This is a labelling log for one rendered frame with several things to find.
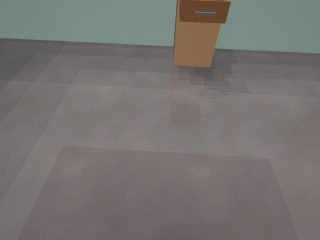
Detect handle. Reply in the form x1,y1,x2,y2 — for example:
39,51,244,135
194,10,216,17

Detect drawer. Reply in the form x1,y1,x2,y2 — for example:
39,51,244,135
179,0,231,24

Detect cabinet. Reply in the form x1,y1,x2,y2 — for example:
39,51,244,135
173,0,227,68

